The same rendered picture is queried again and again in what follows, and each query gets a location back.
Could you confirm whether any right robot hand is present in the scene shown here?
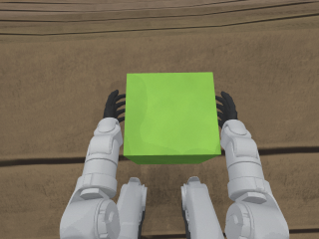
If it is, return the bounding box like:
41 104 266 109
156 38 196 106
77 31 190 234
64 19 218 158
215 91 238 129

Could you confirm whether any left robot hand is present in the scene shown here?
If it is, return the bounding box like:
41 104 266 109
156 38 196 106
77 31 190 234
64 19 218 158
103 90 127 122

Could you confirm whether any robot right upper arm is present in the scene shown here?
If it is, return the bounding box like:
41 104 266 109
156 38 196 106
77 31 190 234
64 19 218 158
224 200 289 239

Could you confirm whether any right robot forearm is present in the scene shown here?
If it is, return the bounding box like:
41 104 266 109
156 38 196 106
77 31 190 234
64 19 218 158
220 119 290 238

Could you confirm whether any left robot forearm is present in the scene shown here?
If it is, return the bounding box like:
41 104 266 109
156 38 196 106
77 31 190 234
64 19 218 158
59 118 124 237

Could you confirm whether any carton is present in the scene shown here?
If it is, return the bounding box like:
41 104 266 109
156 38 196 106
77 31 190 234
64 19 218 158
123 72 221 164

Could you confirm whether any right robot foot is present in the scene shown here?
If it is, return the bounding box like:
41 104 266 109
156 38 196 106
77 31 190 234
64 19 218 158
181 201 191 239

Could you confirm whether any right robot thigh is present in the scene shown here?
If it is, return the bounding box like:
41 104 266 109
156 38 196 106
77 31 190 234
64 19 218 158
180 181 224 239

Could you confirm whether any robot left upper arm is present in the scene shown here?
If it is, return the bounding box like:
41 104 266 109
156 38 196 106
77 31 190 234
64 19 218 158
60 197 121 239

